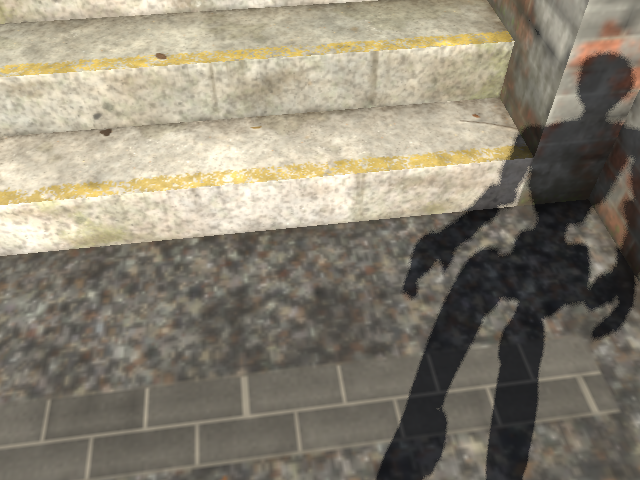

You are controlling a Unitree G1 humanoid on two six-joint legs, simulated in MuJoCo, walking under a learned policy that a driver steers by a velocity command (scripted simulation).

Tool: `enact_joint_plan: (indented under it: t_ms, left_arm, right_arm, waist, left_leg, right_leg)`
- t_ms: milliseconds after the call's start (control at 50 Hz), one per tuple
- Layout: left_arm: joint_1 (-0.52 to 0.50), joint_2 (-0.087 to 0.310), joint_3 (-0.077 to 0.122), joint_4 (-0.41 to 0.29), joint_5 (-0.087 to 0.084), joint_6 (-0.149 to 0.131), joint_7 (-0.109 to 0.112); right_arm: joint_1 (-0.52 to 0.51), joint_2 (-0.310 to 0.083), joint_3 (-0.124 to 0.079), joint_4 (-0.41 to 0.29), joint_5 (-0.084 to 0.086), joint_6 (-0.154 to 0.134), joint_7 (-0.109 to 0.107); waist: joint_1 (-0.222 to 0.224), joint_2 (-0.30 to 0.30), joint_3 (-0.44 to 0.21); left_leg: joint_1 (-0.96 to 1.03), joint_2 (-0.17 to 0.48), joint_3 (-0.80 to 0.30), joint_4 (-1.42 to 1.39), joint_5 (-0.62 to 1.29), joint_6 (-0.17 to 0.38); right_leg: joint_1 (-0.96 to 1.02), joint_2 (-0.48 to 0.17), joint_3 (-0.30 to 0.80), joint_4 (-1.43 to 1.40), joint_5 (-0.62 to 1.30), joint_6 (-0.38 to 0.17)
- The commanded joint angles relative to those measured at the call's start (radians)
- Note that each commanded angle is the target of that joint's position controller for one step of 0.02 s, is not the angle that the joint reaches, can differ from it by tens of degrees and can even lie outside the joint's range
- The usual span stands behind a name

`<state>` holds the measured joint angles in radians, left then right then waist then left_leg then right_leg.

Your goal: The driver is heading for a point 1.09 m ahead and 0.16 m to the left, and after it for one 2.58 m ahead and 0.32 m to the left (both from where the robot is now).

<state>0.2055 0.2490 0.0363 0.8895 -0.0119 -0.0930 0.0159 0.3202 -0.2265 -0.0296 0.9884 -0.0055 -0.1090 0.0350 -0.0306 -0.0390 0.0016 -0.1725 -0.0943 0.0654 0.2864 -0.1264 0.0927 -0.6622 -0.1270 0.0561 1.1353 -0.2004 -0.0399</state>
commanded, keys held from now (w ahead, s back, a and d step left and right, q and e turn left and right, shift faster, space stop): w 0.74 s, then no key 0.26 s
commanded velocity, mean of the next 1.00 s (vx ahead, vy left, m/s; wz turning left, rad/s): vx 0.45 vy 0.00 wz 0.00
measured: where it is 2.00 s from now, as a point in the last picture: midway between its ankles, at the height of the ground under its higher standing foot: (339, 443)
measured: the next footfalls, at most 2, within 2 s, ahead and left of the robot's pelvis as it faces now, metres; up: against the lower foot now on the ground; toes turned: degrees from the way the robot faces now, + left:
right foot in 0.30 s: +0.33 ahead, -0.17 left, +0.00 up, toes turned -2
left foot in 0.84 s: +0.65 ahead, +0.07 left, +0.00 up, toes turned +3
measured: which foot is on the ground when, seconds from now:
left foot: down 0.00-0.32, up 0.34-0.82, down 0.84-1.00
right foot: up 0.00-0.28, down 0.30-0.84, up 0.86-1.00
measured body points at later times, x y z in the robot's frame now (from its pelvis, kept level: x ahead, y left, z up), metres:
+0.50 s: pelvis +0.28 -0.08 +0.00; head +0.29 -0.10 +0.45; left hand +0.33 +0.18 -0.12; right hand +0.37 -0.35 -0.14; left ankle +0.29 +0.08 -0.66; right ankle +0.29 -0.16 -0.74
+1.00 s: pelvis +0.52 -0.02 -0.01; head +0.57 +0.00 +0.44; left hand +0.53 +0.24 -0.16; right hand +0.63 -0.27 -0.14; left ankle +0.61 +0.07 -0.74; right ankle +0.43 -0.15 -0.67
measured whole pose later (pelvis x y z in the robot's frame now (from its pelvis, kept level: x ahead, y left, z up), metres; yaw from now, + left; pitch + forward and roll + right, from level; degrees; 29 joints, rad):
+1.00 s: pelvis +0.52 -0.02 -0.01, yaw +0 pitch +1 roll -1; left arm 0.28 0.25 0.05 0.99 0.02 -0.05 0.01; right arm 0.16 -0.22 -0.03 0.92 -0.02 -0.09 0.00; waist 0.02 -0.03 0.09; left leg -0.37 -0.01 0.06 0.44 -0.09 0.06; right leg -0.37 0.01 0.02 1.08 -0.46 -0.03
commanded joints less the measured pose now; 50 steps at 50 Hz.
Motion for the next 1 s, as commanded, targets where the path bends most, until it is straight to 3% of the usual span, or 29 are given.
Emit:
enact_joint_plan:
  t_ms: [20,100,200,240,260,280,300,320,340,360,380,400,420,460,520,640,720,760,800,820,840,860,880,900,920,940,960,980,1000]
  left_arm:
    - [0.033,0.045,0.013,-0.043,0.012,0.004,0.007]
    - [-0.13,0.028,0.006,-0.085,0.003,-0.008,-0.006]
    - [-0.251,0.044,0.003,-0.135,-0.01,-0.017,-0.037]
    - [-0.225,0.066,0.01,-0.14,-0.01,-0.026,-0.047]
    - [-0.167,0.086,0.02,-0.128,-0.009,-0.03,-0.048]
    - [-0.031,0.123,0.043,-0.087,-0.008,-0.033,-0.044]
    - [0.176,0.2,0.07,-0.037,0.0,-0.034,-0.036]
    - [0.297,0.312,0.097,-0.013,0.014,-0.025,-0.035]
    - [0.31,0.224,0.074,-0.008,0.011,-0.024,-0.039]
    - [0.211,0.164,0.053,-0.026,0.006,-0.027,-0.039]
    - [0.111,0.127,0.04,-0.05,0.005,-0.024,-0.039]
    - [0.046,0.095,0.029,-0.06,0.008,-0.022,-0.044]
    - [0.017,0.071,0.021,-0.06,0.014,-0.025,-0.048]
    - [0.039,0.073,0.023,-0.036,0.017,-0.03,-0.053]
    - [0.095,0.111,0.034,-0.003,0.018,-0.03,-0.039]
    - [0.181,0.13,0.035,0.036,0.005,-0.015,-0.014]
    - [0.244,0.136,0.04,0.076,-0.003,-0.001,-0.009]
    - [0.233,0.139,0.043,0.084,-0.003,0.01,-0.003]
    - [0.202,0.152,0.047,0.081,0.003,0.022,0.003]
    - [0.174,0.152,0.046,0.074,0.002,0.027,0.005]
    - [0.237,0.111,0.033,0.098,0.06,0.009,-0.004]
    - [0.33,0.05,0.018,0.09,0.041,-0.001,-0.003]
    - [0.448,0.008,0.01,0.118,-0.022,0.001,-0.002]
    - [0.352,0.107,0.036,0.123,0.005,0.011,0.004]
    - [0.248,0.083,0.031,0.092,0.007,0.012,-0.001]
    - [0.189,0.066,0.025,0.085,0.021,0.015,-0.004]
    - [0.172,0.068,0.028,0.085,0.037,0.031,-0.006]
    - [0.212,0.054,0.024,0.102,0.05,0.052,-0.009]
    - [0.239,0.032,0.018,0.117,0.052,0.067,-0.01]
  right_arm:
    - [-0.041,-0.132,-0.021,-0.055,0.002,-0.018,-0.02]
    - [0.041,-0.16,-0.026,-0.038,0.018,-0.005,-0.034]
    - [0.114,-0.17,-0.032,-0.004,0.027,0.017,-0.037]
    - [0.104,-0.182,-0.038,-0.003,0.027,0.028,-0.039]
    - [0.083,-0.189,-0.039,-0.007,0.026,0.033,-0.04]
    - [0.066,-0.174,-0.033,-0.013,0.021,0.039,-0.039]
    - [0.056,-0.134,-0.015,-0.037,0.006,0.038,-0.039]
    - [0.162,-0.013,0.022,-0.054,0.003,0.014,-0.029]
    - [0.159,-0.066,0.012,-0.036,0.023,-0.014,-0.024]
    - [0.063,-0.158,-0.012,-0.064,0.048,-0.027,-0.02]
    - [-0.003,-0.163,-0.015,-0.081,0.048,-0.028,-0.024]
    - [-0.036,-0.149,-0.019,-0.085,0.034,-0.021,-0.031]
    - [-0.026,-0.134,-0.025,-0.083,0.024,-0.006,-0.036]
    - [0.009,-0.087,-0.021,-0.073,0.02,0.019,-0.038]
    - [-0.067,-0.089,-0.027,-0.105,0.012,0.029,-0.042]
    - [-0.289,-0.064,-0.02,-0.169,0.016,0.02,-0.028]
    - [-0.393,-0.068,-0.016,-0.209,0.025,0.012,-0.009]
    - [-0.409,-0.077,-0.017,-0.225,0.023,0.003,0.004]
    - [-0.334,-0.108,-0.03,-0.211,0.013,-0.005,0.008]
    - [-0.217,-0.137,-0.047,-0.173,0.006,-0.01,0.005]
    - [-0.02,-0.103,-0.03,-0.092,-0.082,-0.014,-0.007]
    - [0.133,-0.188,-0.051,-0.063,-0.11,-0.02,-0.019]
    - [0.179,-0.271,-0.076,-0.054,-0.07,-0.004,-0.021]
    - [0.139,-0.235,-0.071,-0.072,-0.015,0.01,-0.025]
    - [0.013,-0.175,-0.051,-0.087,-0.009,0.011,-0.029]
    - [-0.058,-0.107,-0.031,-0.094,-0.011,0.014,-0.031]
    - [-0.081,-0.082,-0.021,-0.093,-0.009,0.016,-0.038]
    - [-0.099,-0.067,-0.012,-0.087,-0.007,0.021,-0.041]
    - [-0.107,-0.071,-0.01,-0.083,-0.01,0.02,-0.042]
  waist:
    - [0.047,0.074,0.055]
    - [-0.013,0.076,0.054]
    - [-0.048,0.091,0.081]
    - [-0.02,0.106,0.066]
    - [0.019,0.116,0.035]
    - [0.087,0.106,-0.044]
    - [0.164,0.042,-0.194]
    - [0.139,-0.216,-0.332]
    - [0.15,-0.215,-0.39]
    - [0.129,-0.144,-0.231]
    - [0.099,-0.07,-0.149]
    - [0.07,-0.018,-0.083]
    - [0.037,-0.029,-0.051]
    - [0.011,-0.041,-0.033]
    - [0.013,-0.015,0.005]
    - [0.074,-0.019,0.052]
    - [0.102,-0.021,0.092]
    - [0.088,-0.023,0.1]
    - [0.04,-0.054,0.037]
    - [-0.02,-0.057,-0.033]
    - [-0.045,-0.02,-0.076]
    - [-0.05,0.119,-0.218]
    - [-0.043,0.341,-0.435]
    - [-0.048,0.155,-0.42]
    - [-0.011,0.153,-0.276]
    - [0.007,0.115,-0.173]
    - [0.031,0.125,-0.121]
    - [0.062,0.135,-0.114]
    - [0.08,0.139,-0.113]
  left_leg:
    - [-0.106,0.28,-0.207,-0.203,0.074,0.171]
    - [-0.02,0.264,-0.158,-0.185,0.087,0.126]
    - [0.146,0.328,-0.18,-0.112,0.062,0.112]
    - [0.189,0.352,-0.193,-0.055,0.12,0.096]
    - [0.19,0.343,-0.181,0.012,0.245,0.082]
    - [0.167,0.292,-0.139,0.172,0.405,0.058]
    - [0.01,0.23,-0.08,0.457,0.342,0.021]
    - [-0.418,0.055,-0.017,0.858,-0.083,-0.058]
    - [-0.557,0.049,-0.173,1.015,-0.42,-0.047]
    - [-0.639,0.114,-0.18,1.064,-0.357,-0.024]
    - [-0.611,0.172,-0.152,1.029,-0.256,-0.019]
    - [-0.57,0.204,-0.137,0.961,-0.188,-0.025]
    - [-0.508,0.232,-0.139,0.901,-0.14,-0.029]
    - [-0.448,0.235,-0.122,0.858,-0.096,-0.043]
    - [-0.534,0.241,-0.118,0.738,0.011,-0.065]
    - [-0.523,0.202,-0.078,0.39,0.241,-0.072]
    - [-0.551,0.186,-0.077,0.286,0.203,-0.054]
    - [-0.533,0.174,-0.075,0.242,0.142,-0.032]
    - [-0.375,0.125,-0.044,0.216,0.105,-0.009]
    - [-0.218,0.086,-0.016,0.188,0.149,0.01]
    - [0.0,0.09,0.016,0.14,0.26,0.016]
    - [0.355,0.338,-0.204,0.279,0.707,0.071]
    - [0.594,0.583,-0.548,0.254,1.051,0.257]
    - [0.475,0.503,-0.484,0.212,1.019,0.22]
    - [0.342,0.461,-0.369,0.171,0.92,0.185]
    - [0.222,0.416,-0.307,0.117,0.828,0.151]
    - [0.122,0.382,-0.264,0.073,0.758,0.12]
    - [0.032,0.354,-0.22,0.041,0.721,0.105]
    - [-0.034,0.339,-0.183,0.024,0.716,0.108]
  right_leg:
    - [-0.019,-0.042,0.002,-0.144,0.162,0.027]
    - [0.016,0.005,-0.038,-0.433,0.308,0.035]
    - [0.01,0.033,-0.042,-0.581,0.215,0.014]
    - [0.071,0.051,-0.052,-0.622,0.134,-0.014]
    - [0.164,0.076,-0.075,-0.643,0.107,-0.031]
    - [0.341,0.109,-0.1,-0.664,0.102,-0.057]
    - [0.643,-0.001,0.023,-0.637,0.125,-0.119]
    - [1.04,-0.245,0.466,-0.706,0.022,-0.278]
    - [1.072,-0.285,0.693,-0.833,-0.068,-0.308]
    - [0.941,-0.251,0.543,-0.839,-0.067,-0.248]
    - [0.791,-0.208,0.393,-0.859,0.009,-0.212]
    - [0.659,-0.163,0.296,-0.898,0.078,-0.194]
    - [0.573,-0.121,0.219,-0.934,0.12,-0.173]
    - [0.498,-0.092,0.146,-0.976,0.206,-0.181]
    - [0.514,-0.089,0.085,-1.001,0.319,-0.192]
    - [0.563,-0.063,0.008,-1.03,0.256,-0.157]
    - [0.686,-0.11,0.014,-0.996,0.243,-0.154]
    - [0.733,-0.126,0.01,-0.939,0.34,-0.136]
    - [0.743,-0.113,-0.001,-0.826,0.605,-0.104]
    - [0.73,-0.072,-0.025,-0.703,0.748,-0.077]
    - [0.66,0.016,-0.097,-0.522,0.643,-0.037]
    - [0.393,0.077,-0.122,-0.237,0.221,-0.004]
    - [0.166,0.238,-0.095,0.131,-0.478,0.021]
    - [0.173,0.189,0.041,0.161,-0.41,0.005]
    - [0.141,0.143,0.037,0.12,-0.342,0.002]
    - [0.137,0.11,0.021,0.051,-0.293,0.005]
    - [0.186,0.088,0.013,-0.004,-0.254,0.007]
    - [0.274,0.088,-0.008,-0.042,-0.225,0.012]
    - [0.341,0.098,-0.028,-0.071,-0.208,0.017]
